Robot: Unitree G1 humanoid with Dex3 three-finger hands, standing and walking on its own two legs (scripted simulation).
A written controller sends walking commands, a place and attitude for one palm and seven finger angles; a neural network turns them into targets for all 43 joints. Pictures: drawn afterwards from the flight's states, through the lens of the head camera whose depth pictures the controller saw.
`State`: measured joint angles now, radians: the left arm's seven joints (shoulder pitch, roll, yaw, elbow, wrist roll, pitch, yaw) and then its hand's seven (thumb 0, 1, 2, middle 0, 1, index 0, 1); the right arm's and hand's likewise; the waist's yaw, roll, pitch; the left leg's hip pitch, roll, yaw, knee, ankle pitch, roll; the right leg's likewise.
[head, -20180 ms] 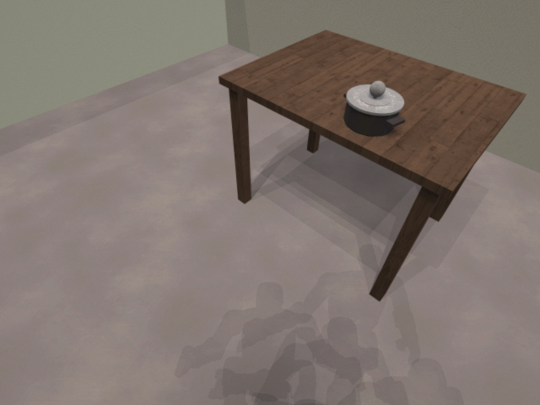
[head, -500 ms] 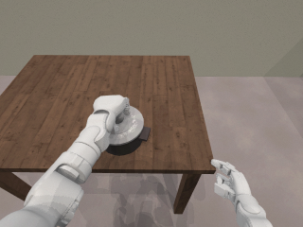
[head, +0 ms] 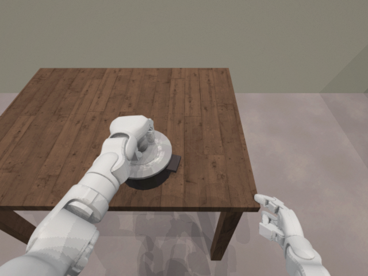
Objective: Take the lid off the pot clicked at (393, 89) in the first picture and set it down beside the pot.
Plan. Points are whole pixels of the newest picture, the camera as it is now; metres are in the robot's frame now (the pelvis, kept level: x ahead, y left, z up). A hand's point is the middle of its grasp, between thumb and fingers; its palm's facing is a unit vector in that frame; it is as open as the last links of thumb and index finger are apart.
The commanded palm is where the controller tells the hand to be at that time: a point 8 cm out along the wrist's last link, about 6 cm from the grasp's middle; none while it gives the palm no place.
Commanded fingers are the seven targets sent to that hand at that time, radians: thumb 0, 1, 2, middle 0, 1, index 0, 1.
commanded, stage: close the fingers and squeeze the knob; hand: left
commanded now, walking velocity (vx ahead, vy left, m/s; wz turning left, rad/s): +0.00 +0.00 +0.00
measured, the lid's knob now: (139, 144) +0.44 +0.13 +0.02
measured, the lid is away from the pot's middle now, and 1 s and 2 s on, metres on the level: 0.00 0.01 0.01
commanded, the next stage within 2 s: lift the lid straight up in 0.60 s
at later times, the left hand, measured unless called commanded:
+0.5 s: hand (134, 144) +0.42 +0.14 +0.05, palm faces -0.31 -0.08 -0.95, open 7.4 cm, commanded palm +0.40 +0.14 +0.10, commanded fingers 0.00 0.60 0.88 -0.88 -1.03 -0.86 -1.03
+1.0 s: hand (132, 144) +0.41 +0.14 +0.06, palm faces -0.27 -0.09 -0.96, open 7.4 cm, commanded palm +0.40 +0.14 +0.13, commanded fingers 0.00 0.66 0.93 -0.92 -1.05 -0.90 -1.05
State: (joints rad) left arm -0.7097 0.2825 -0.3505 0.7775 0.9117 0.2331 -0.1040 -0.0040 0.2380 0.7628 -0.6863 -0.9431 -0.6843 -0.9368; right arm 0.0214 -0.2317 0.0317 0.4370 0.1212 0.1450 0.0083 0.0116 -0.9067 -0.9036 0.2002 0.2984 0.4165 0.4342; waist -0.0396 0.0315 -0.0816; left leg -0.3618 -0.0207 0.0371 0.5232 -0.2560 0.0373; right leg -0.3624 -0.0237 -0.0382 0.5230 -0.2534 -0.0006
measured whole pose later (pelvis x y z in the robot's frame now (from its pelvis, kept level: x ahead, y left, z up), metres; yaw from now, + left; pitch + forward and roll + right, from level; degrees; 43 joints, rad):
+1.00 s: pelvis +0.00 +0.01 +0.00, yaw +0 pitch +5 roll +0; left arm -0.69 0.28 -0.37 0.71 0.90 0.27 -0.10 -0.01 0.22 0.73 -0.72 -0.95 -0.71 -0.95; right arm 0.03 -0.23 0.02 0.44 0.12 0.14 0.00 0.01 -0.91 -0.90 0.20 0.30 0.38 0.42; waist -0.04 0.03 -0.08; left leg -0.34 -0.03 0.04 0.51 -0.25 0.05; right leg -0.34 -0.03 -0.03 0.50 -0.25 0.01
